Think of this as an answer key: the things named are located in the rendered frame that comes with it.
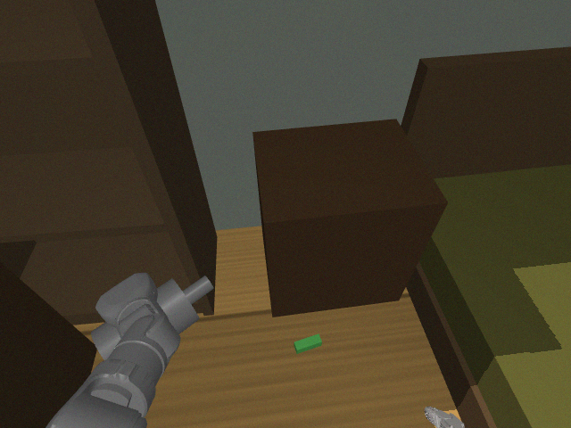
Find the bed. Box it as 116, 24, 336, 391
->
401, 46, 571, 428

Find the left robot hand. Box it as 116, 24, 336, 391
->
95, 273, 158, 327

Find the left robot arm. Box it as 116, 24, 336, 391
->
46, 297, 181, 428

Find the right robot hand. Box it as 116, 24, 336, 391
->
425, 407, 465, 428

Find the bookshelf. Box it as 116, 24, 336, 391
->
0, 0, 217, 325

